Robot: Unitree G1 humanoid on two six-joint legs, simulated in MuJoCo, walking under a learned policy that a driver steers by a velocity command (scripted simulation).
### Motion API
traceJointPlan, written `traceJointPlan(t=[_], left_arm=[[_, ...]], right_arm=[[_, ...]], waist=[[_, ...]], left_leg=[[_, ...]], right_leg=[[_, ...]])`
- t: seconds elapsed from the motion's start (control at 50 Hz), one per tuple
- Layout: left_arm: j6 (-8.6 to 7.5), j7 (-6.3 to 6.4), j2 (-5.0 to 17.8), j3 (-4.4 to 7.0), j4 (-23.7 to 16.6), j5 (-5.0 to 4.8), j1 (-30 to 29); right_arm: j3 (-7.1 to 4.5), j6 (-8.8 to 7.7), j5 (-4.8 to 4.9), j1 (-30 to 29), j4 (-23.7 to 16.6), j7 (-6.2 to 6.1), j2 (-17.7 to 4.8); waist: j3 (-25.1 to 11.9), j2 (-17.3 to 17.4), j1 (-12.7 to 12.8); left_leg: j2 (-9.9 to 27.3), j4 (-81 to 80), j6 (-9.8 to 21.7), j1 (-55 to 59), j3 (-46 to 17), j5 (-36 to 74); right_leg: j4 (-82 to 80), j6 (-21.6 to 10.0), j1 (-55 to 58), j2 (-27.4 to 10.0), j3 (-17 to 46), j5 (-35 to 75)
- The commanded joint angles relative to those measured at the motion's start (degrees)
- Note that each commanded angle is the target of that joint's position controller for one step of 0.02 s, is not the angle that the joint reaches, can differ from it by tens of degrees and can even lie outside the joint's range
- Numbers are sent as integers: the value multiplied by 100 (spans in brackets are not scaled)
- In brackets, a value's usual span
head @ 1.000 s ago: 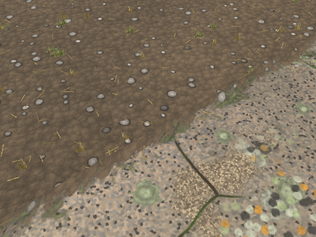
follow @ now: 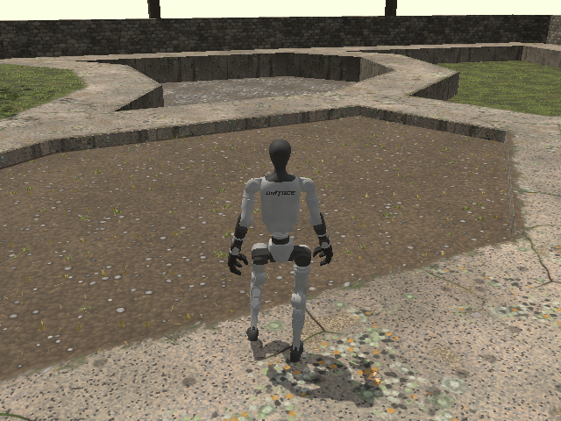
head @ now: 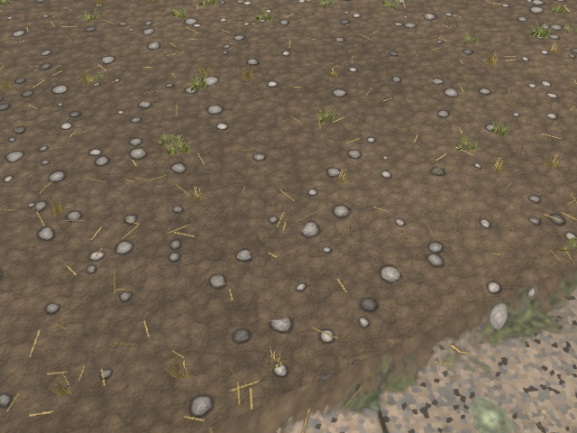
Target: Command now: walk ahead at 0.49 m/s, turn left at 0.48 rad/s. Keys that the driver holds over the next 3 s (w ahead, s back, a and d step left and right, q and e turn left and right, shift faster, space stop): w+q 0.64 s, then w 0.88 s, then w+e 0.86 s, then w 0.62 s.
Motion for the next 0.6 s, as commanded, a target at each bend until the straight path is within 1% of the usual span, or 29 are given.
traceJointPlan(t=[0.02,0.08,0.12,0.18,0.2,0.22,0.24,0.26,0.28,0.3,0.32,0.34,0.36,0.38,0.4,0.42,0.44,0.46,0.48,0.5,0.52,0.54,0.56,0.58,0.6], left_arm=[[-84,117,635,105,-331,40,-362],[-3,214,801,131,-317,30,-156],[52,238,834,132,-259,-15,107],[151,241,974,186,-207,-94,342],[188,230,1050,221,-223,-122,315],[227,224,1092,247,-231,-161,309],[263,236,1151,268,-239,-187,231],[293,257,1228,290,-268,-199,125],[340,284,1259,287,-296,-200,-49],[361,306,1160,243,-356,-167,-70],[323,302,775,125,-579,8,142],[71,192,346,-36,-855,-10,367],[-113,128,908,116,-980,-252,-309],[-180,131,933,121,-1064,-366,-533],[-187,211,852,112,-1048,-251,-600],[-113,256,904,174,-1000,-156,-532],[-5,241,904,201,-1030,-140,-374],[94,242,861,217,-1095,-127,-352],[170,256,812,220,-1161,-102,-402],[218,285,816,226,-1251,-65,-531],[243,308,768,214,-1352,-34,-733],[247,334,785,214,-1447,-14,-986],[226,342,791,211,-1528,6,-1238],[199,299,697,176,-1652,74,-1557],[174,244,614,150,-1720,64,-1686]], right_arm=[[-55,38,-46,247,-327,35,-107],[-20,-31,-58,-285,-537,169,-34],[9,-45,-60,-729,-730,269,2],[33,-22,-44,-1160,-1033,383,16],[14,-22,-10,-1392,-1181,428,-55],[9,-11,-8,-1429,-1276,460,-73],[-34,-28,-18,-1355,-1368,515,-150],[-101,-26,-12,-1065,-1370,534,-250],[-232,-36,-9,-312,-1214,527,-468],[-473,-38,-8,766,-927,456,-931],[-672,-6,6,1346,-854,324,-1641],[-626,-96,0,1128,-1066,354,-1847],[-446,-142,-69,1230,-1052,400,-1246],[-379,-171,-99,1059,-1005,402,-993],[-344,-172,-79,564,-1117,395,-906],[-280,-171,-119,195,-1208,392,-705],[-236,-170,-181,38,-1302,385,-582],[-235,-191,-166,28,-1321,377,-574],[-241,-216,-133,91,-1318,354,-611],[-254,-246,-119,208,-1286,310,-681],[-279,-259,-115,321,-1261,261,-775],[-302,-250,-99,423,-1216,197,-868],[-307,-236,-98,492,-1188,145,-913],[-314,-195,-102,568,-1157,88,-943],[-317,-151,-96,635,-1147,53,-952]], waist=[[322,-490,-305],[346,-426,-124],[465,-414,71],[634,-413,220],[705,-408,265],[666,-465,243],[559,-507,135],[307,-696,-77],[-108,-759,-525],[-710,-519,-1019],[-1242,651,-976],[-2239,1401,-505],[-2132,710,-831],[-1422,491,-733],[-974,-121,-473],[-756,-134,-246],[-729,-49,-88],[-694,-63,-32],[-611,-118,-7],[-500,-165,-30],[-407,-116,-79],[-292,-76,-156],[-174,-6,-207],[-183,79,-303],[-232,159,-342]], left_leg=[[246,-510,-75,-365,-347,782],[199,-1481,-92,-433,-41,1414],[164,-1944,-68,-457,260,1517],[115,-2384,41,-533,525,1067],[87,-2553,95,-629,589,793],[17,-2675,171,-548,709,461],[-128,-2792,261,-237,838,260],[-372,-2819,368,323,1060,17],[-680,-3031,519,1298,1232,139],[-964,-3262,748,2896,1111,468],[358,-3519,1320,4616,-1136,350],[1345,-4701,2270,5875,-4336,-524],[1299,-4982,1855,5897,-4007,-404],[1138,-4838,1563,5279,-3062,190],[875,-4760,1342,4295,-2289,1062],[605,-4740,1212,3585,-1721,1732],[446,-4829,1192,3170,-1517,1841],[358,-4927,1226,2977,-1468,1801],[303,-5002,1259,2799,-1394,1802],[253,-5094,1276,2674,-1323,1792],[230,-5138,1282,2638,-1291,1811],[199,-5177,1251,2608,-1245,1815],[111,-5178,1183,2447,-1145,1829],[3,-5086,1064,2459,-1069,2077],[-96,-5033,983,2422,-991,1889]], right_leg=[[-1140,-849,-340,-1801,949,547],[-1013,-718,30,-1779,508,797],[-911,-664,245,-1822,300,750],[-664,-586,728,-1985,133,777],[-574,-526,909,-2021,99,894],[-403,-476,1092,-2085,61,1083],[-122,-397,1131,-2082,-45,1881],[353,-320,1127,-2062,-163,3002],[1336,-195,1004,-1902,-365,3981],[2827,5,358,-1599,-500,4046],[5072,339,-1570,-1077,-528,1217],[6586,473,-3218,-19,818,-2404],[6811,284,-3814,-343,1564,-2077],[6527,172,-3990,-557,1480,-1657],[6068,186,-3661,-810,1479,-1176],[5681,224,-3258,-994,1495,-911],[5497,256,-2924,-1091,1540,-727],[5241,322,-2814,-1098,1521,-654],[4994,393,-2800,-1076,1489,-565],[4681,442,-2849,-1047,1491,-364],[4328,491,-2982,-990,1482,-115],[3826,531,-3071,-959,1532,199],[3230,551,-3007,-856,1507,532],[2808,515,-2920,-732,1432,936],[2396,490,-2734,-590,1389,1221]])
